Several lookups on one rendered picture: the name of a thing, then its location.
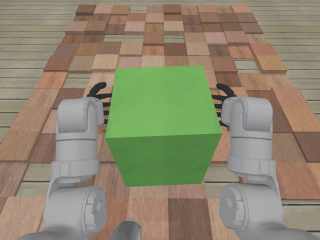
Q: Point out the right robot hand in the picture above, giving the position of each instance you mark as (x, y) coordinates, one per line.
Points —
(229, 92)

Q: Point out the left robot hand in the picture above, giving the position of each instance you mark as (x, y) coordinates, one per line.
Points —
(95, 90)

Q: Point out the robot left upper arm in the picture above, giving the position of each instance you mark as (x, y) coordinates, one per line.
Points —
(72, 213)

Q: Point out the robot right upper arm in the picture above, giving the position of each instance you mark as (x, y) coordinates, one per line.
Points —
(254, 212)

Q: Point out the robot left forearm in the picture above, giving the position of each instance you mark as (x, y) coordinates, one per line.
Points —
(77, 122)

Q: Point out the robot right forearm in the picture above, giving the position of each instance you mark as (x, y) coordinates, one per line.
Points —
(251, 130)

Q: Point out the robot left thigh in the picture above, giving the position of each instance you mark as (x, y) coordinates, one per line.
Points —
(127, 230)

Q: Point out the carton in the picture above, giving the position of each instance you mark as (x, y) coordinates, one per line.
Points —
(162, 127)

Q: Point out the left robot shin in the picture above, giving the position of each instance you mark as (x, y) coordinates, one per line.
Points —
(130, 219)

